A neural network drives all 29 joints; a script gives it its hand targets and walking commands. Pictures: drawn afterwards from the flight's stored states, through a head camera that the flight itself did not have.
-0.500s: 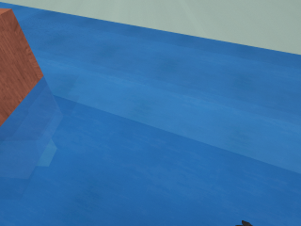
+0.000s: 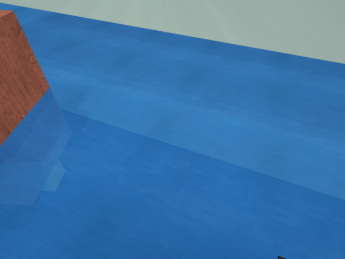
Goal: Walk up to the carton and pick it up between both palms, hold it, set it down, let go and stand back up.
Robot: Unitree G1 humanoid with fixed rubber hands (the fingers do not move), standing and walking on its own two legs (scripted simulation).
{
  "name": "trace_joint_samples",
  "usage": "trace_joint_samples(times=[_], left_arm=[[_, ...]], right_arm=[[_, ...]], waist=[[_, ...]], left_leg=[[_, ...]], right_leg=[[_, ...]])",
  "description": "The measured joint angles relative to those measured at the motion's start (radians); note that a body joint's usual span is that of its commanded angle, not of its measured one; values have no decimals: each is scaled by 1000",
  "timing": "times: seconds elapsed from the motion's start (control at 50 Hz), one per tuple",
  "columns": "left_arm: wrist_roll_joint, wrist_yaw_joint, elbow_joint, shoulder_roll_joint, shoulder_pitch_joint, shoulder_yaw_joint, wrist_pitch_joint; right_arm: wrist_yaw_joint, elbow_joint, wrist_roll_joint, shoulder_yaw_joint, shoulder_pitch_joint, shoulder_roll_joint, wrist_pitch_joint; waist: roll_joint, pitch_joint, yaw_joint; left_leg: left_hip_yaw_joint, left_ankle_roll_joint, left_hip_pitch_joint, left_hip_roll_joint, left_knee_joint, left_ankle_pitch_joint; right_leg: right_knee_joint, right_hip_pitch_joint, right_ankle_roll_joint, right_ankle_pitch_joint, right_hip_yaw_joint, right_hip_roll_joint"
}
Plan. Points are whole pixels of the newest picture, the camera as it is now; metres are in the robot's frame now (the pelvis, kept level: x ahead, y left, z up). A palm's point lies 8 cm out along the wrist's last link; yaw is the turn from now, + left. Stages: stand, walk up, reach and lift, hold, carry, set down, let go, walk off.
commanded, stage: stand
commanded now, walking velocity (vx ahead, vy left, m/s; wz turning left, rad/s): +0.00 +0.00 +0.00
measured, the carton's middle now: out of the picture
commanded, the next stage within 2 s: none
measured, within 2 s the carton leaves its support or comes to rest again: neither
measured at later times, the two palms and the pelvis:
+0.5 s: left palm out of the picture +0.07 +0.29 -0.12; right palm out of the picture +0.12 -0.28 -0.10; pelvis +0.00 +0.00 +0.00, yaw +0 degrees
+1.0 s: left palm out of the picture +0.07 +0.29 -0.12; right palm out of the picture +0.12 -0.28 -0.10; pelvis +0.00 +0.00 +0.00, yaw +0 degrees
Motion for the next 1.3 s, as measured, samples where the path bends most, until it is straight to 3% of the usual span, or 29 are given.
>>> trace_joint_samples(times=[1.3], left_arm=[[0, -2, 20, 0, -1, 0, -3]], right_arm=[[0, 19, 0, 0, 0, 0, -1]], waist=[[3, -1, 0]], left_leg=[[-1, 0, 3, 0, -20, 5]], right_leg=[[-16, 1, 0, 4, 0, 0]])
